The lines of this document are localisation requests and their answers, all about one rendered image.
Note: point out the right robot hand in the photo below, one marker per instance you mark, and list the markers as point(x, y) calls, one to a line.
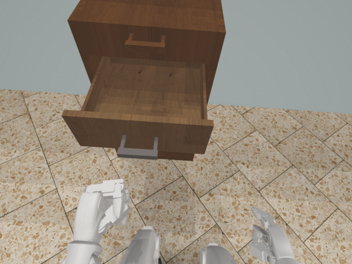
point(275, 244)

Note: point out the handle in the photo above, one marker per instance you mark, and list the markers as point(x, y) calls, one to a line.
point(142, 46)
point(136, 152)

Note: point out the drawer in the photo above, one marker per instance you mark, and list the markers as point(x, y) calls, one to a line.
point(144, 99)

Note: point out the left robot hand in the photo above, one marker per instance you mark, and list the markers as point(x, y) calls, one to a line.
point(109, 198)

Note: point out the robot thigh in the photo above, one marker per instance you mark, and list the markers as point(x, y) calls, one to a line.
point(216, 255)
point(143, 249)

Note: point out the cabinet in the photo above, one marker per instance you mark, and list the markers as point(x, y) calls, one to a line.
point(193, 30)

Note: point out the robot left forearm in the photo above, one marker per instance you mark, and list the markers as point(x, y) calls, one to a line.
point(83, 252)

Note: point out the robot left thigh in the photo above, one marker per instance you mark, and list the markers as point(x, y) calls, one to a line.
point(143, 249)

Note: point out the robot right thigh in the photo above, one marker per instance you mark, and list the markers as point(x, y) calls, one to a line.
point(216, 255)

